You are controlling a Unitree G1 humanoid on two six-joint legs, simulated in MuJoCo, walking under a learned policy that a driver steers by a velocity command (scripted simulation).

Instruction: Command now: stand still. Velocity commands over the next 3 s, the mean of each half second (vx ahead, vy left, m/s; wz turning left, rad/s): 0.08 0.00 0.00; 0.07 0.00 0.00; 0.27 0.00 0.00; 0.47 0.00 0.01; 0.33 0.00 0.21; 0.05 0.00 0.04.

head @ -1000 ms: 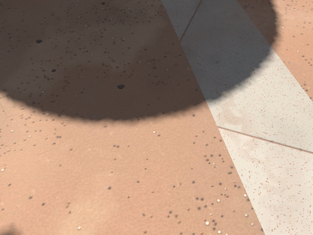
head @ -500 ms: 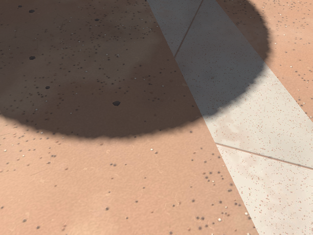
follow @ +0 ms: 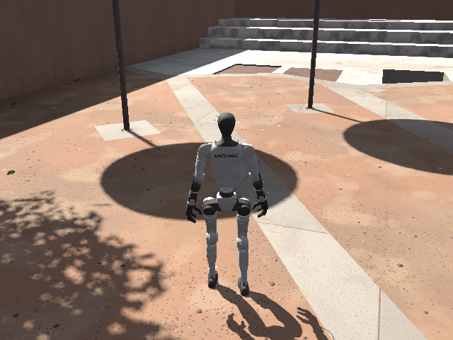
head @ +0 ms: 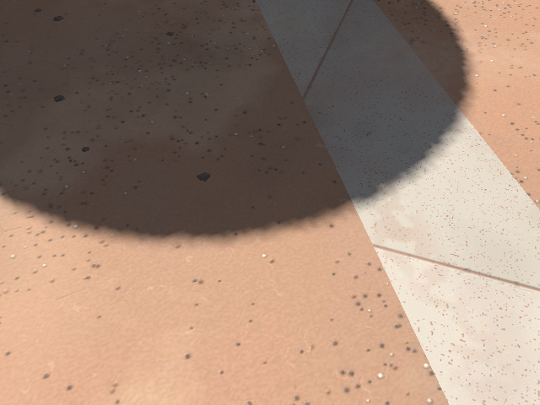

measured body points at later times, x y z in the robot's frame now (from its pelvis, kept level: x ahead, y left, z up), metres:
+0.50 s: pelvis +0.03 +0.00 -0.01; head +0.03 +0.00 +0.44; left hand +0.00 +0.25 -0.16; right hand +0.08 -0.26 -0.15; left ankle +0.04 +0.10 -0.74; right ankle -0.04 -0.13 -0.74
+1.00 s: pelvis +0.07 +0.00 +0.00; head +0.08 -0.01 +0.45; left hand +0.10 +0.24 -0.15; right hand +0.12 -0.26 -0.15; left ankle +0.05 +0.11 -0.74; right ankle +0.02 -0.13 -0.74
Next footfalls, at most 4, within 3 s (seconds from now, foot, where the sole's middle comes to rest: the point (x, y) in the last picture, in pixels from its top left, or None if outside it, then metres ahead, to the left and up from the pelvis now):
1.78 right None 0.50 -0.11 -0.77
2.32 left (225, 309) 0.77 0.15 -0.77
2.68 right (312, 305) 0.79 -0.09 -0.77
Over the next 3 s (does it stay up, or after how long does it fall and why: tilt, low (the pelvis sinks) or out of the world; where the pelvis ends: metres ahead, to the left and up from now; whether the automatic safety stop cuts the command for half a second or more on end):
stays up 0.74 0.03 0.00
